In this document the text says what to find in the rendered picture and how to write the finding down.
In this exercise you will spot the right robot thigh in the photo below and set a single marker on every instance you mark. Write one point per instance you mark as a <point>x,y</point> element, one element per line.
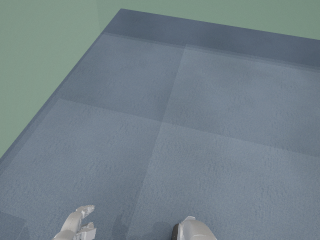
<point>194,230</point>

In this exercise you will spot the robot left hand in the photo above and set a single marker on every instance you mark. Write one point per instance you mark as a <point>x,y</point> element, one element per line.
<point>74,223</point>

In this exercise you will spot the robot left forearm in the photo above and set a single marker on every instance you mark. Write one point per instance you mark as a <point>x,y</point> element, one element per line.
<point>65,235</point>

